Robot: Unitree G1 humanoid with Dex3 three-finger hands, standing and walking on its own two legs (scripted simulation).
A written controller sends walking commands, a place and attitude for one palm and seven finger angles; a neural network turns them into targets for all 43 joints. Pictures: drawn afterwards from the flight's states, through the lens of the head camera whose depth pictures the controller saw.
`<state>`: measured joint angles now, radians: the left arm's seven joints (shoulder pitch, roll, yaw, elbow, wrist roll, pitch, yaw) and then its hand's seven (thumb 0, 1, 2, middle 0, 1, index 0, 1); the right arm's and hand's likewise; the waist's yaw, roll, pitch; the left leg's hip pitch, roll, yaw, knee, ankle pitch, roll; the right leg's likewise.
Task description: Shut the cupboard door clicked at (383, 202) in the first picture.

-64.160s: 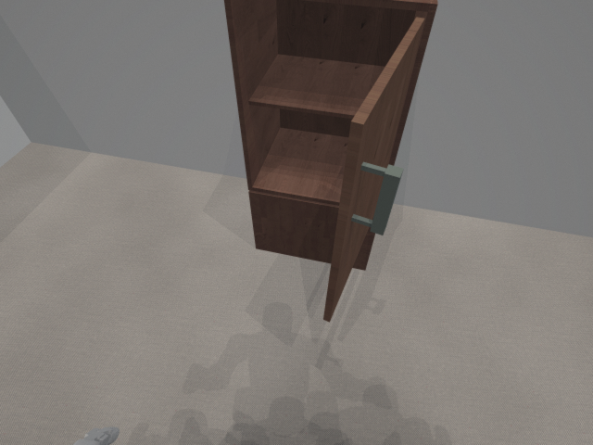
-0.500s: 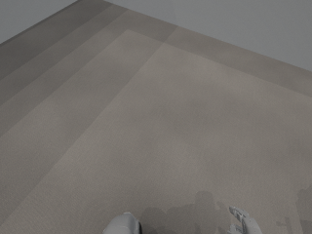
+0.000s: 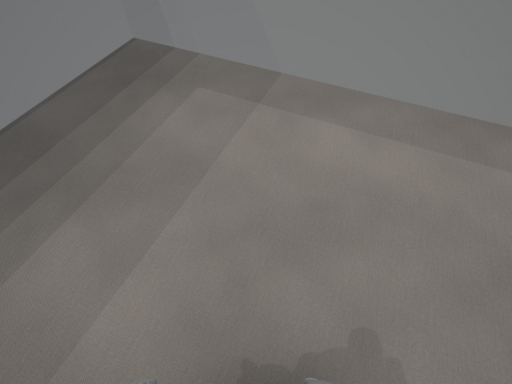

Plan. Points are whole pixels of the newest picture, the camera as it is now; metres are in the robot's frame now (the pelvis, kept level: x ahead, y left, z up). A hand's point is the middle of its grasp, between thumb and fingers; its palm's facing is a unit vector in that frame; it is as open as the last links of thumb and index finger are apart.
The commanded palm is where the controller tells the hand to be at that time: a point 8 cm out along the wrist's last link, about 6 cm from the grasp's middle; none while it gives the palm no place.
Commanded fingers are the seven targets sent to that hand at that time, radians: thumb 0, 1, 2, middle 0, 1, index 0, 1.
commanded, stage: turn to face it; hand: left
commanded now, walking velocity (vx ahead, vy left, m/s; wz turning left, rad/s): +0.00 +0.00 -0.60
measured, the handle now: out of the picture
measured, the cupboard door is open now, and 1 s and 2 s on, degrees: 20 20 20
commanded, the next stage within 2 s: none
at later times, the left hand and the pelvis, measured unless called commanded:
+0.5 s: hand (148, 361) +0.18 +0.21 -0.15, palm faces -0.23 -0.95 -0.22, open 7.4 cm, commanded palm none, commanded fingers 0.00 0.90 0.90 -0.20 -0.30 -0.20 -0.30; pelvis +0.03 +0.03 +0.01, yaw -18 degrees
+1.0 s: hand (200, 321) +0.25 +0.13 -0.18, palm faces -0.55 -0.82 -0.18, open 7.4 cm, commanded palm none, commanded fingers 0.00 0.90 0.90 -0.20 -0.30 -0.20 -0.30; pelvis +0.06 +0.02 +0.00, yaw -35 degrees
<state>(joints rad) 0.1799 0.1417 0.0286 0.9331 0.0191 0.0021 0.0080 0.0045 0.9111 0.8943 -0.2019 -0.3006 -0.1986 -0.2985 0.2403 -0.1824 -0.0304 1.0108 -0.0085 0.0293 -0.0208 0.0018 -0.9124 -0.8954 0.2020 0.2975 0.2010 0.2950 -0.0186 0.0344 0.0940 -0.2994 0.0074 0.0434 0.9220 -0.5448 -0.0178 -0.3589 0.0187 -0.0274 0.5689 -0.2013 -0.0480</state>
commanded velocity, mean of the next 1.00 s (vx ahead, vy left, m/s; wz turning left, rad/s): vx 0.00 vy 0.00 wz -0.60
